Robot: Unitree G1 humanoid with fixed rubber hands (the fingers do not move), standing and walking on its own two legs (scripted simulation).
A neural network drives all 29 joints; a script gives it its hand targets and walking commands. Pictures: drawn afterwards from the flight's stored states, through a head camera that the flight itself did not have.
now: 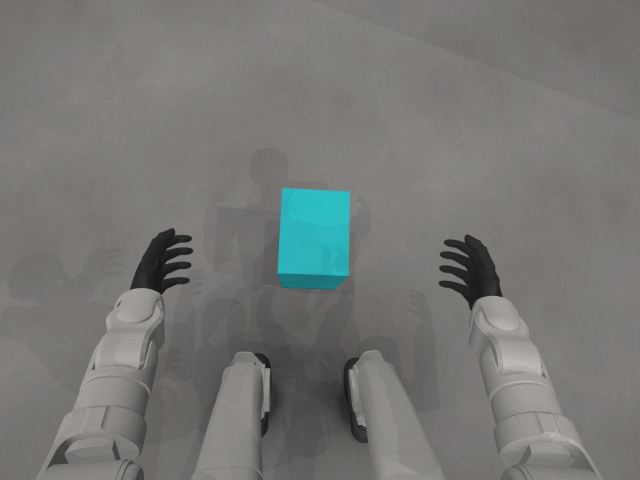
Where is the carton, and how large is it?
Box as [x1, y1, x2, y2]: [278, 188, 349, 289]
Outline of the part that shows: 282,188 278,255 278,275 282,287 334,289 348,275 349,192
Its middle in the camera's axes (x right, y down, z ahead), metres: -0.02 +0.01 +0.94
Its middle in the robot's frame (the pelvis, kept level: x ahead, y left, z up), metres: +0.47 -0.03 -0.54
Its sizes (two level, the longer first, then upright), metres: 0.181 0.144 0.298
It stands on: the floor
